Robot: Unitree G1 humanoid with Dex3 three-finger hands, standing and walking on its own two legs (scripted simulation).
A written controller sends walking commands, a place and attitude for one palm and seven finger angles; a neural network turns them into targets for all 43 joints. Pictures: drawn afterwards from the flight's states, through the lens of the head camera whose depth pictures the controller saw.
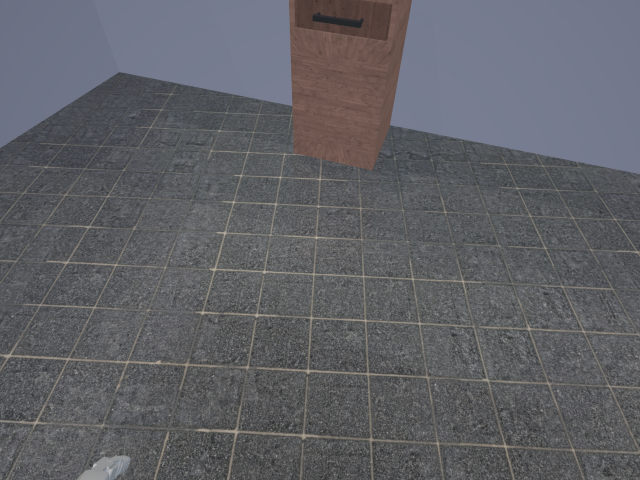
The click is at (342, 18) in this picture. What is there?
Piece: drawer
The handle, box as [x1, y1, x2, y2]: [313, 12, 363, 27]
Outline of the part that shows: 313,15 313,20 356,27 360,27 363,19 361,18 359,21 320,15 319,12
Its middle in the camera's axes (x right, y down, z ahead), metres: +0.07 -0.86 +1.52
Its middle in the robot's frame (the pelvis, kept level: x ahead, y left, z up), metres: +1.71 +0.00 -0.06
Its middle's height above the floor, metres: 0.71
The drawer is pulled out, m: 0.00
